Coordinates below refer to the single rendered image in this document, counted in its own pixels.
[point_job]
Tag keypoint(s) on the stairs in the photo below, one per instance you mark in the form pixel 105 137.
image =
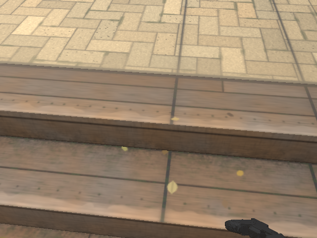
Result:
pixel 76 177

